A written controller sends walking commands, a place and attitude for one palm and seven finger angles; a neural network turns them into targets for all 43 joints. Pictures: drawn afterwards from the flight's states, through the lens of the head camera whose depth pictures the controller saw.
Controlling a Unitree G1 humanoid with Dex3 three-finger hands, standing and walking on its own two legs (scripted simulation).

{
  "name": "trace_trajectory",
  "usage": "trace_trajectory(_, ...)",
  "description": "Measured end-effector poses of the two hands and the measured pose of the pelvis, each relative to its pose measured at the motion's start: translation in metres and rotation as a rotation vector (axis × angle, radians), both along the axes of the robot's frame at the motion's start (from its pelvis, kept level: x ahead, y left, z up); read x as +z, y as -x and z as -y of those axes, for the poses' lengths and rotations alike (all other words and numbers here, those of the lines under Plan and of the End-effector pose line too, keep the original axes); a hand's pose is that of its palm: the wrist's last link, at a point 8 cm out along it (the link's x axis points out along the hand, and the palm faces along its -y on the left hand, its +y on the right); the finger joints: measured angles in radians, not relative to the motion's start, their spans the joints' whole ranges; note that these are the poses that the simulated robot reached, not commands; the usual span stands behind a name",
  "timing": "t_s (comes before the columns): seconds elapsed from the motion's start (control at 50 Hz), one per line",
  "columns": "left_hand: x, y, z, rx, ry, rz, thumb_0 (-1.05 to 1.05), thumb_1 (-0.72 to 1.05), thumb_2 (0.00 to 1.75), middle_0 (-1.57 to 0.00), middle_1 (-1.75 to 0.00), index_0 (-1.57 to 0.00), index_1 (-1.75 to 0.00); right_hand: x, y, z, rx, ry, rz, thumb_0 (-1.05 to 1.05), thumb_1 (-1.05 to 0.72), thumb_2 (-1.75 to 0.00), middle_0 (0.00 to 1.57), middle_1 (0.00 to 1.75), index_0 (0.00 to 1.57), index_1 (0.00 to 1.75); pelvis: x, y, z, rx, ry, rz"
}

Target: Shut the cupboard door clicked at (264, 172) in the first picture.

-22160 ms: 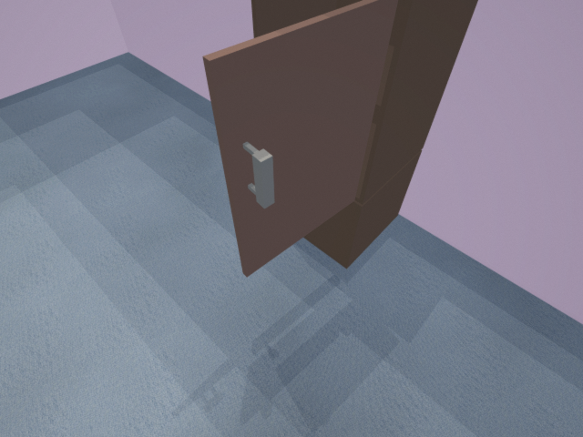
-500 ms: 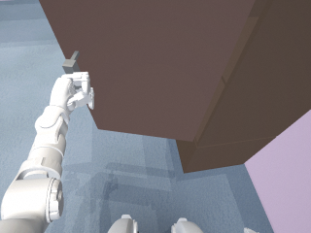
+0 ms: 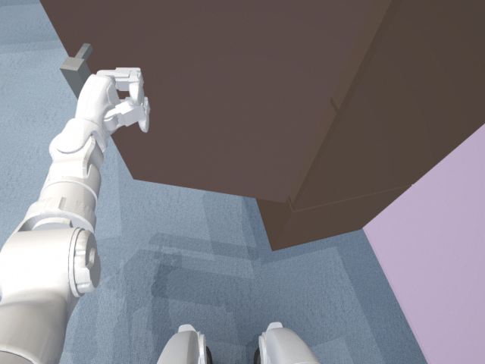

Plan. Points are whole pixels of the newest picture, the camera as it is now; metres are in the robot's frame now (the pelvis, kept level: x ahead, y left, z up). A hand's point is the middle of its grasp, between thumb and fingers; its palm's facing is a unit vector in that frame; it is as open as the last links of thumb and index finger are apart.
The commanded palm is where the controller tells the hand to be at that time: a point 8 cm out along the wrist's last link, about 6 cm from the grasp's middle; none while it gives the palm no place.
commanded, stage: push the door shut along its arc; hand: left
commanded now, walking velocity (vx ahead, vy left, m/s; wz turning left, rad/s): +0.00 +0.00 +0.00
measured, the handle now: (93, 85) +0.56 +0.20 +0.09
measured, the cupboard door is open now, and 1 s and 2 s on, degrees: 67 53 53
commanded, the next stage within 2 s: pull the fist back off the door in 0.68 s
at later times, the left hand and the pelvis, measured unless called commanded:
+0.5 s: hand (152, 88) +0.54 +0.10 +0.10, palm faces -0.35 -0.94 +0.00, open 2.9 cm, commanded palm +0.56 +0.13 +0.10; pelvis +0.00 -0.01 -0.02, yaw +0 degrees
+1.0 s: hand (173, 71) +0.60 +0.07 +0.09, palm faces +0.09 -1.00 -0.01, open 3.0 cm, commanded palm +0.55 +0.10 +0.10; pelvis +0.00 -0.01 -0.03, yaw -1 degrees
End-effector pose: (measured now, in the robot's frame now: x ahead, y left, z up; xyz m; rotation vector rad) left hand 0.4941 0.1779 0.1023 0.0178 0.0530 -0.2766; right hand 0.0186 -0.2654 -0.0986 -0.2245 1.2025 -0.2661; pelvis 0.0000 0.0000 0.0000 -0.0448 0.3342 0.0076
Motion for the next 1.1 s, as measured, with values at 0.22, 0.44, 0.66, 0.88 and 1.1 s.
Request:
trace_trajectory(0.22,0.004,-0.027,0.009,-0.039,-0.003,0.000,0.00,0.89,0.92,-1.29,-1.50,-1.29,-1.50,-0.005,0.029,0.003,-0.050,0.000,-0.092,0.00,-0.91,-0.89,0.21,0.30,0.20,0.30,-0.006,-0.004,0.003,-0.016,0.001,-0.037)
trace_trajectory(0.44,0.003,-0.042,0.013,-0.076,-0.003,-0.020,-0.03,0.89,0.94,-1.30,-1.50,-1.29,-1.50,-0.009,0.037,0.014,-0.039,0.046,-0.133,0.00,-0.91,-0.89,0.21,0.30,0.20,0.30,-0.016,0.001,0.008,-0.001,0.016,-0.071)
trace_trajectory(0.66,0.003,-0.061,0.024,-0.105,0.007,-0.016,-0.02,0.94,0.98,-1.30,-1.50,-1.29,-1.50,-0.017,0.038,0.017,-0.029,0.079,-0.126,0.00,-0.91,-0.89,0.21,0.30,0.20,0.30,-0.028,0.006,0.008,0.000,0.030,-0.111)
trace_trajectory(0.88,-0.002,-0.081,0.037,0.102,0.120,-0.036,-0.01,0.90,0.96,-1.30,-1.50,-1.30,-1.50,-0.024,0.058,-0.002,-0.033,0.033,-0.181,0.00,-0.91,-0.89,0.21,0.30,0.20,0.30,-0.036,0.006,0.005,-0.004,0.037,-0.156)
trace_trajectory(1.1,-0.013,-0.065,0.068,0.331,-0.017,0.015,0.01,0.88,0.91,-1.29,-1.50,-1.29,-1.50,-0.014,0.077,-0.033,-0.081,-0.141,-0.258,0.00,-0.91,-0.89,0.21,0.30,0.20,0.30,-0.015,-0.010,0.007,-0.026,0.009,-0.122)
